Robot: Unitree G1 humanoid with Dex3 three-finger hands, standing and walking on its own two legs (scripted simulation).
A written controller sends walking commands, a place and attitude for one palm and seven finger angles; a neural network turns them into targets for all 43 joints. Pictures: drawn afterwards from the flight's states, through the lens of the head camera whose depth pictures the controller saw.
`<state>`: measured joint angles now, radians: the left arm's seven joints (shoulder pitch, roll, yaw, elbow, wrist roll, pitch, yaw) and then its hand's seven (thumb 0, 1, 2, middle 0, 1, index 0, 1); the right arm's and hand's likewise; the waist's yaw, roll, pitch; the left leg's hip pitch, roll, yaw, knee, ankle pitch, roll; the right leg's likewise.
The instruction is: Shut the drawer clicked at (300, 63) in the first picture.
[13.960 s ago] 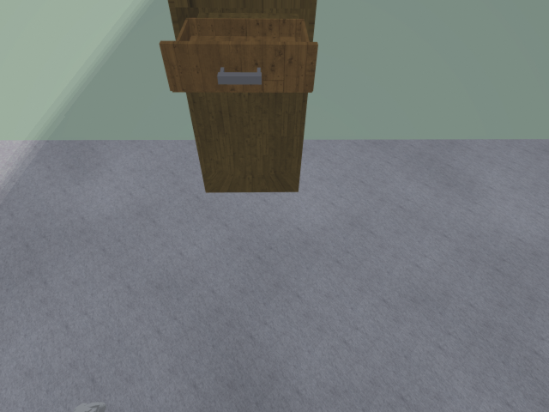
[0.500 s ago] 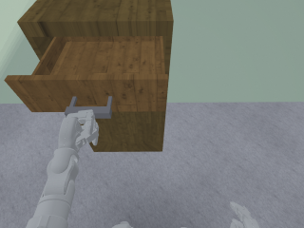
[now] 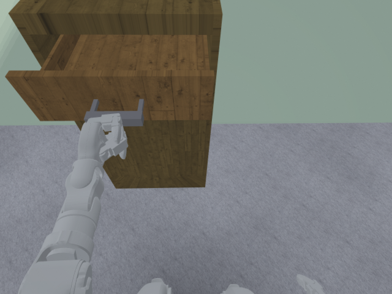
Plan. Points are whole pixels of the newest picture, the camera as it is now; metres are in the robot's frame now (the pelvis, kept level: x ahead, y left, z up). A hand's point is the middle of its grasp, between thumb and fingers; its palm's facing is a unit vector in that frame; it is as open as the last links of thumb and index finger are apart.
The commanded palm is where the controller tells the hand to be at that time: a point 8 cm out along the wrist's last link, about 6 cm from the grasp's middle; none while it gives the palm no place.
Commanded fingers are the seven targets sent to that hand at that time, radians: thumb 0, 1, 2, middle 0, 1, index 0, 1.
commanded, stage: push the drawer shut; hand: left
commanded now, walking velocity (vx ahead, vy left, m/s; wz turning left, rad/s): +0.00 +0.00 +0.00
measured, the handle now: (116, 111) +0.49 +0.18 +0.07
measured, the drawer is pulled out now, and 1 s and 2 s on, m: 0.15 0.04 0.00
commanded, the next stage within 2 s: pull the fist back off the drawer in 1.52 s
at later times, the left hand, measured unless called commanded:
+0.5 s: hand (127, 113) +0.49 +0.16 +0.07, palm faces +0.01 -1.00 -0.02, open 3.1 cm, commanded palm +0.46 +0.21 +0.07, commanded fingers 0.00 0.90 0.90 -1.40 -1.60 -1.40 -1.60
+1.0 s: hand (130, 99) +0.53 +0.16 +0.07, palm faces +0.02 -1.00 -0.02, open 3.3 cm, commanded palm +0.52 +0.20 +0.07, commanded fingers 0.00 0.90 0.90 -1.40 -1.60 -1.40 -1.60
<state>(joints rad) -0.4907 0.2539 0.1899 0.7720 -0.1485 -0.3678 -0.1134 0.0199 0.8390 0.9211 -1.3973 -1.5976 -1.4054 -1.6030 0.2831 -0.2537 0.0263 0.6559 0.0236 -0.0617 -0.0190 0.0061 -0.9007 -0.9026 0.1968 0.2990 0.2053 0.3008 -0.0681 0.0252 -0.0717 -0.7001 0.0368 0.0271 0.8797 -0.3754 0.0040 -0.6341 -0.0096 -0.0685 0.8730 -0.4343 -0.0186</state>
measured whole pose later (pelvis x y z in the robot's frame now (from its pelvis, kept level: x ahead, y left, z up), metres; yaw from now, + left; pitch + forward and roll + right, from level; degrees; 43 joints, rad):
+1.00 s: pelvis +0.01 +0.01 -0.02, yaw -2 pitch +19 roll -2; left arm -0.93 0.44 0.39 1.19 -0.04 -0.38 -0.13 0.05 0.82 0.89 -1.40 -1.60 -1.40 -1.60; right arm 0.39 -0.26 0.03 0.65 -0.02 0.04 0.02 0.00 -0.90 -0.90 0.20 0.30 0.21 0.30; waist -0.18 0.03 -0.10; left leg -0.90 0.07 0.03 0.98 -0.42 0.01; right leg -0.82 0.02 -0.06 0.93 -0.45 -0.01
